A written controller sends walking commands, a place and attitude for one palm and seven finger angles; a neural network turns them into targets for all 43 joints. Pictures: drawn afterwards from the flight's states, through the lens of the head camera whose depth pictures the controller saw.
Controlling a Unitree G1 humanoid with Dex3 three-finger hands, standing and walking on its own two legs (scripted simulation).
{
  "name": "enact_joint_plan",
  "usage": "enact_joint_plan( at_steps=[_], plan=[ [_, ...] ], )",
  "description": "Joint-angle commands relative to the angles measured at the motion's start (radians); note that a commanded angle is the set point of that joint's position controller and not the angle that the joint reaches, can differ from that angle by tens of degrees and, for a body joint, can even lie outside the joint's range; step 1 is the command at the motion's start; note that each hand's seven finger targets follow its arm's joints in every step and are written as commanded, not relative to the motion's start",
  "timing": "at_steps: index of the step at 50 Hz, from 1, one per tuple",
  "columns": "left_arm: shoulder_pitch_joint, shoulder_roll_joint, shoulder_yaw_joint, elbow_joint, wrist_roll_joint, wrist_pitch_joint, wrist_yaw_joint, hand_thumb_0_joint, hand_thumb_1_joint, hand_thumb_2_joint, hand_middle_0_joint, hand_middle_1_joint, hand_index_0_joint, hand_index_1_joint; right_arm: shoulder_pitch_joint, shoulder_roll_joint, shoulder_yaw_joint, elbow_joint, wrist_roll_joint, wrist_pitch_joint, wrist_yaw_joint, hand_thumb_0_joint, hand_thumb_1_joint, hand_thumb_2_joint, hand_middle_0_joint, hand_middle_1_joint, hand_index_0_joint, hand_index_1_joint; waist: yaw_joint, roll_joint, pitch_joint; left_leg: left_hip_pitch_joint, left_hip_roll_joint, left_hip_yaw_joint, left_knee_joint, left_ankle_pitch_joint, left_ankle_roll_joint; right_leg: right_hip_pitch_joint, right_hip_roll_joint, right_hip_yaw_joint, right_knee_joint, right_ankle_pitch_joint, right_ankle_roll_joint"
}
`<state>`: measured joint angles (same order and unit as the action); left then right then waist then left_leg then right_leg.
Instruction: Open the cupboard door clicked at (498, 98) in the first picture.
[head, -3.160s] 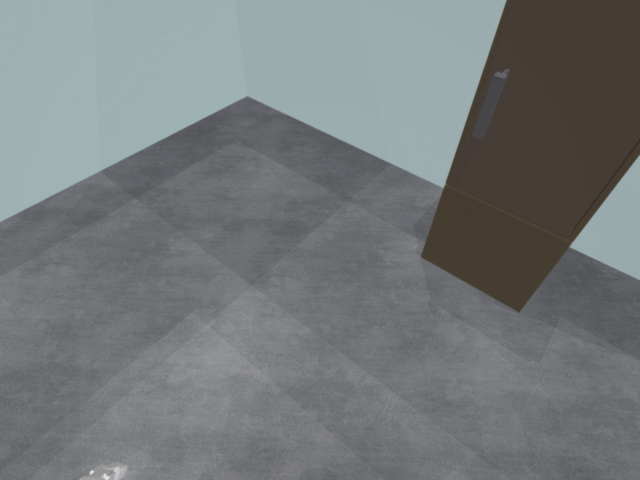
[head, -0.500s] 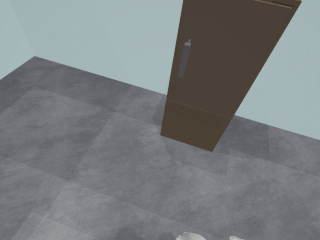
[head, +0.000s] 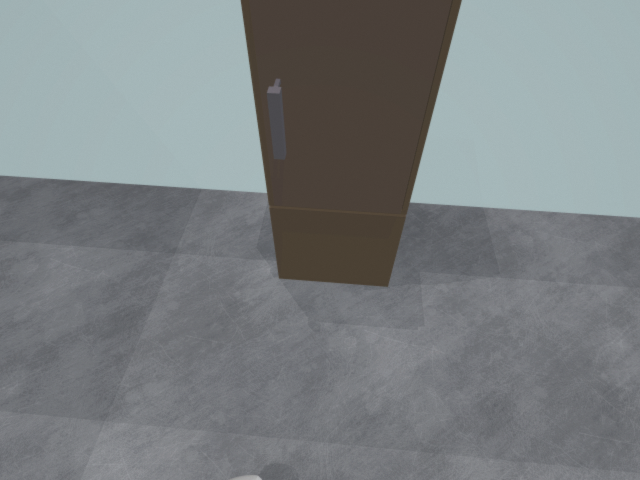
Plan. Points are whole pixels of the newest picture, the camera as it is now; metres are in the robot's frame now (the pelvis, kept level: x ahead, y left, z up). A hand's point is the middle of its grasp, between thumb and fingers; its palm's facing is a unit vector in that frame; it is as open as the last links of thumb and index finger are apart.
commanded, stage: take the last steps up to it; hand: left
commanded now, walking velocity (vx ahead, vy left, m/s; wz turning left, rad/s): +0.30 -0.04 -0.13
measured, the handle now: (278, 119) +0.85 +0.12 -0.03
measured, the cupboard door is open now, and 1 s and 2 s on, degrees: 0 0 0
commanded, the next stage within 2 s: come to a stop and stand still in 0.64 s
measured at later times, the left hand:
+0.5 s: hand (226, 427) +0.23 +0.16 -0.18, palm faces -0.13 -0.98 -0.15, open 7.4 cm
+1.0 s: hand (243, 389) +0.29 +0.14 -0.19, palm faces +0.02 -0.99 -0.15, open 7.3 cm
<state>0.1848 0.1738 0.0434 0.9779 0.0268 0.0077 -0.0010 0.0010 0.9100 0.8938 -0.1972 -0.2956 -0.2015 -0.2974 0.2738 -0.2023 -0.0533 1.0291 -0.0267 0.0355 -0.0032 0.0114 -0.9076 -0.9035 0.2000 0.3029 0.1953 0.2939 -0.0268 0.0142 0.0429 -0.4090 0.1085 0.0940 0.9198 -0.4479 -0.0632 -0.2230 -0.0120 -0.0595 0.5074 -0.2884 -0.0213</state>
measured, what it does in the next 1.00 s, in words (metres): walks ahead: left foot, then right foot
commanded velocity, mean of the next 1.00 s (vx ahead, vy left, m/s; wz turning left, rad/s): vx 0.10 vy -0.03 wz -0.03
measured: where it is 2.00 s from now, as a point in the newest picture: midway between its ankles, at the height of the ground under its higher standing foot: outside the picture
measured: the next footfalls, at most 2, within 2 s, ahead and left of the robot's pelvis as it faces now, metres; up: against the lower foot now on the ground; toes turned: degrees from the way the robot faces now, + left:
left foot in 0.12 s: +0.06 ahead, +0.13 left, +0.00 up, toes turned +7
right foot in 0.54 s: +0.27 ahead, -0.15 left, +0.00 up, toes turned -14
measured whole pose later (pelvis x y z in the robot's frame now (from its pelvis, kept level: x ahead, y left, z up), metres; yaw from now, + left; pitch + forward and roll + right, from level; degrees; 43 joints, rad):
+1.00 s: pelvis +0.28 -0.03 +0.00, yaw -3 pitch -1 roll +0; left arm 0.26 0.17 0.03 1.09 0.01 0.03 0.02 0.00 0.92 0.89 -0.19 -0.30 -0.20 -0.30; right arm 0.14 -0.14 -0.02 1.03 -0.01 -0.02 -0.04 0.01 -0.92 -0.90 0.20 0.30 0.20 0.29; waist 0.03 -0.05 0.06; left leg -0.30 0.06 0.14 0.52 -0.20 0.03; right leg -0.23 -0.05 -0.09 0.70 -0.46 0.02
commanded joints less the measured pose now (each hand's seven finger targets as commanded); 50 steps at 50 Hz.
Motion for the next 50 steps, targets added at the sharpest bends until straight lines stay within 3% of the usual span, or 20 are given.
enact_joint_plan(
  at_steps=[1,4,6,7,9,13,20,22,24,25,26,27,28,31,34,38,41,43,45,50],
  plan=[
    [0.062,0.202,0.052,-0.021,0.002,-0.022,0.007,0.000,0.900,0.900,-0.200,-0.300,-0.200,-0.300,-0.028,-0.049,-0.008,-0.089,-0.002,-0.046,0.004,0.000,-0.900,-0.900,0.200,0.300,0.200,0.300,0.043,-0.163,0.005,0.011,-0.019,0.022,-0.184,0.012,0.018,-0.012,-0.228,0.272,-0.258,-0.122,-0.159],
    [0.026,0.163,0.046,-0.015,-0.013,-0.016,0.000,0.000,0.900,0.900,-0.200,-0.300,-0.200,-0.300,0.138,-0.053,-0.004,-0.028,-0.001,-0.066,-0.007,0.000,-0.900,-0.900,0.200,0.300,0.200,0.300,-0.031,-0.069,-0.012,0.333,-0.035,0.055,-0.462,0.141,0.024,-0.178,-0.128,0.177,-0.124,-0.224,-0.087],
    [-0.005,0.052,0.024,-0.064,-0.015,-0.014,-0.014,0.000,0.900,0.900,-0.200,-0.300,-0.200,-0.300,0.286,-0.212,-0.036,0.003,-0.020,-0.073,-0.019,0.000,-0.900,-0.900,0.200,0.300,0.200,0.300,-0.089,0.345,0.038,0.390,0.336,-0.480,-0.771,-0.256,0.167,-0.439,0.051,-0.039,0.337,-0.290,0.006],
    [-0.071,0.097,0.034,-0.091,0.003,-0.010,-0.014,0.000,0.900,0.900,-0.200,-0.300,-0.200,-0.300,0.282,-0.219,-0.039,0.006,-0.017,-0.074,-0.025,0.000,-0.900,-0.900,0.200,0.300,0.200,0.300,-0.094,0.304,0.079,0.326,0.406,-0.590,-0.829,-0.332,0.220,-0.493,-0.008,0.050,0.505,-0.274,-0.003],
    [-0.068,0.091,0.041,-0.060,0.009,-0.020,-0.029,0.000,0.900,0.900,-0.200,-0.300,-0.200,-0.300,0.191,-0.134,-0.014,-0.007,-0.012,-0.086,-0.027,0.000,-0.900,-0.900,0.200,0.300,0.200,0.300,-0.044,0.125,0.138,0.256,0.320,-0.428,-0.822,-0.193,0.199,-0.495,-0.064,0.077,0.627,-0.115,0.000],
    [0.021,0.047,0.029,0.002,0.003,-0.017,-0.035,0.000,0.900,0.900,-0.200,-0.300,-0.200,-0.300,0.170,-0.076,0.001,0.014,-0.001,-0.111,-0.033,0.000,-0.900,-0.900,0.200,0.300,0.200,0.300,0.001,0.114,0.054,0.343,0.203,-0.123,-0.751,0.292,0.169,-0.423,-0.079,0.030,0.553,0.025,0.036],
    [-0.113,0.014,0.012,-0.019,-0.001,-0.028,-0.034,0.000,0.900,0.900,-0.200,-0.300,-0.200,-0.300,0.254,-0.072,-0.012,0.084,-0.007,-0.102,-0.026,0.000,-0.900,-0.900,0.200,0.300,0.200,0.300,-0.042,0.150,0.077,0.385,0.193,-0.013,-0.684,0.525,0.177,-0.331,-0.067,-0.072,0.200,0.026,0.030],
    [-0.095,0.022,0.015,-0.009,-0.002,-0.036,-0.033,0.000,0.900,0.900,-0.200,-0.300,-0.200,-0.300,0.240,-0.079,-0.017,0.091,-0.008,-0.097,-0.024,0.000,-0.900,-0.900,0.200,0.300,0.200,0.300,-0.029,0.158,0.062,0.365,0.191,-0.012,-0.642,0.529,0.171,-0.244,-0.043,-0.093,0.130,0.029,0.014],
    [0.027,0.041,0.024,0.036,0.001,-0.047,-0.029,0.000,0.900,0.900,-0.200,-0.300,-0.200,-0.300,0.216,-0.080,-0.015,0.097,-0.001,-0.093,-0.025,0.000,-0.900,-0.900,0.200,0.300,0.200,0.300,0.036,0.129,0.009,0.324,0.163,0.027,-0.500,0.642,0.145,-0.042,0.003,-0.132,0.024,0.098,-0.008],
    [0.159,0.082,0.037,0.081,0.004,-0.058,-0.023,0.000,0.900,0.900,-0.200,-0.300,-0.200,-0.300,0.209,-0.070,-0.016,0.098,0.008,-0.096,-0.021,0.000,-0.900,-0.900,0.200,0.300,0.200,0.300,0.095,0.082,-0.061,0.246,0.128,0.060,-0.339,0.641,0.117,0.161,-0.013,-0.100,-0.016,0.144,-0.026],
    [0.312,0.174,0.061,0.124,0.009,-0.072,-0.009,0.000,0.900,0.900,-0.200,-0.300,-0.200,-0.300,0.217,-0.031,-0.007,0.086,0.019,-0.101,-0.011,0.000,-0.900,-0.900,0.200,0.300,0.200,0.300,0.157,-0.095,-0.181,0.046,0.063,0.106,-0.076,0.411,0.079,0.410,-0.211,0.120,-0.048,0.139,-0.090],
    [0.391,0.265,0.077,0.138,-0.004,-0.074,0.003,0.000,0.900,0.900,-0.200,-0.300,-0.200,-0.300,0.217,0.019,0.005,0.042,0.027,-0.099,-0.013,0.000,-0.900,-0.900,0.200,0.300,0.200,0.300,0.148,-0.280,-0.241,-0.152,-0.060,0.066,0.232,-0.143,0.056,0.507,-0.448,0.479,-0.163,0.258,-0.193],
    [0.348,0.262,0.078,0.135,-0.015,-0.070,0.010,0.000,0.900,0.900,-0.200,-0.300,-0.200,-0.300,0.148,-0.007,0.000,0.036,0.027,-0.090,-0.016,0.000,-0.900,-0.900,0.200,0.300,0.200,0.300,0.157,-0.232,-0.211,-0.181,-0.024,-0.050,0.354,-0.145,0.075,0.391,-0.455,0.480,-0.218,0.187,-0.223],
    [0.128,0.105,0.031,0.083,-0.007,-0.067,0.023,0.000,0.900,0.900,-0.200,-0.300,-0.200,-0.300,0.079,0.023,-0.005,0.032,0.006,-0.075,-0.010,0.000,-0.900,-0.900,0.200,0.300,0.200,0.300,0.055,-0.062,0.009,-0.158,0.059,-0.077,0.319,0.051,0.070,0.037,-0.353,0.225,-0.276,0.112,-0.164],
    [0.059,0.073,0.019,0.055,0.003,-0.071,0.029,0.000,0.900,0.900,-0.200,-0.300,-0.200,-0.300,0.161,0.064,0.005,0.044,0.003,-0.048,-0.004,0.000,-0.900,-0.900,0.200,0.300,0.200,0.300,-0.014,-0.107,0.004,-0.018,0.050,-0.031,0.087,0.057,0.048,-0.094,-0.299,0.058,-0.288,0.192,-0.145],
    [0.068,0.098,0.013,0.059,-0.003,-0.061,0.022,0.000,0.900,0.900,-0.200,-0.300,-0.200,-0.300,0.099,0.059,0.016,0.013,0.006,-0.053,0.003,0.000,-0.900,-0.900,0.200,0.300,0.200,0.300,0.001,-0.122,0.020,0.057,0.003,0.016,-0.162,0.142,0.040,-0.090,-0.257,0.030,-0.261,0.196,-0.135],
    [0.043,0.080,-0.002,0.068,-0.016,-0.042,0.028,0.000,0.900,0.900,-0.200,-0.300,-0.200,-0.300,0.114,0.031,0.029,0.045,0.010,-0.059,-0.009,0.000,-0.900,-0.900,0.200,0.300,0.200,0.300,-0.021,-0.087,-0.004,0.261,-0.005,0.005,-0.442,0.407,0.026,-0.102,-0.175,-0.039,-0.133,0.249,-0.062],
    [0.122,0.045,-0.004,0.072,-0.017,-0.021,0.032,0.000,0.900,0.900,-0.200,-0.300,-0.200,-0.300,0.108,-0.070,0.018,0.037,0.008,-0.069,-0.017,0.000,-0.900,-0.900,0.200,0.300,0.200,0.300,0.014,0.132,-0.028,0.259,0.126,-0.139,-0.514,0.707,0.089,-0.062,-0.094,-0.048,-0.037,0.049,0.010],
    [0.163,0.043,-0.004,0.081,-0.019,0.001,0.037,0.000,0.900,0.900,-0.200,-0.300,-0.200,-0.300,0.013,-0.104,0.010,0.010,0.012,-0.059,-0.034,0.000,-0.900,-0.900,0.200,0.300,0.200,0.300,0.035,0.263,0.009,0.175,0.201,-0.217,-0.599,0.775,0.164,-0.025,-0.059,-0.064,0.055,-0.065,0.039],
    [0.138,0.074,0.013,0.044,-0.011,0.014,0.035,0.000,0.900,0.900,-0.200,-0.300,-0.200,-0.300,-0.008,-0.153,-0.028,-0.020,0.007,-0.036,-0.054,0.000,-0.900,-0.900,0.200,0.300,0.200,0.300,0.003,0.164,-0.136,0.427,0.262,-0.196,-0.515,1.136,0.264,-0.211,-0.044,0.035,0.396,-0.271,0.043]
  ],
)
